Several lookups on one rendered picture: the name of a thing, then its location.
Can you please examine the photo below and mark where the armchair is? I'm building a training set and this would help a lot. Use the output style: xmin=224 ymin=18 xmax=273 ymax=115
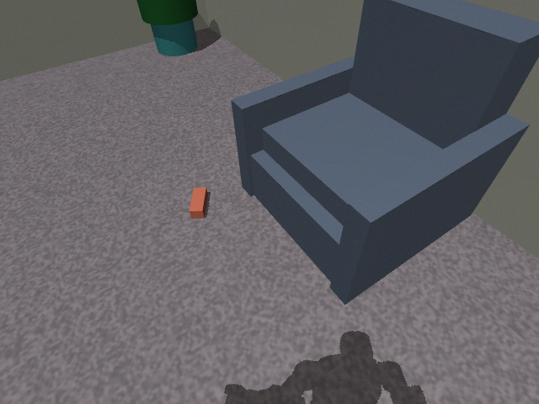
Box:
xmin=231 ymin=0 xmax=539 ymax=305

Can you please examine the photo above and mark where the potted plant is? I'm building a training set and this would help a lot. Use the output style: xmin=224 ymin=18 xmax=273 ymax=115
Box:
xmin=137 ymin=0 xmax=198 ymax=56

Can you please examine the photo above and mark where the carton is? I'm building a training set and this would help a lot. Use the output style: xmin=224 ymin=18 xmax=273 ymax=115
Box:
xmin=189 ymin=188 xmax=208 ymax=219

